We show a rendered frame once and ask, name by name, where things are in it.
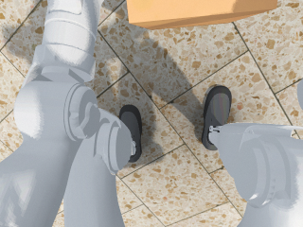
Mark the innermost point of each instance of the right robot shin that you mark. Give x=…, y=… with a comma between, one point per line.
x=231, y=136

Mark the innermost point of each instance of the robot left upper arm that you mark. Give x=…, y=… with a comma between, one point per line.
x=54, y=117

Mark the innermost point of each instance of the carton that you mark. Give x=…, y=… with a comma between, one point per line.
x=164, y=14

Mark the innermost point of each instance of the robot left forearm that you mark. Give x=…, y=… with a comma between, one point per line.
x=67, y=50

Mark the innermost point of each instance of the robot right foot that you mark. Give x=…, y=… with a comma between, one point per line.
x=216, y=112

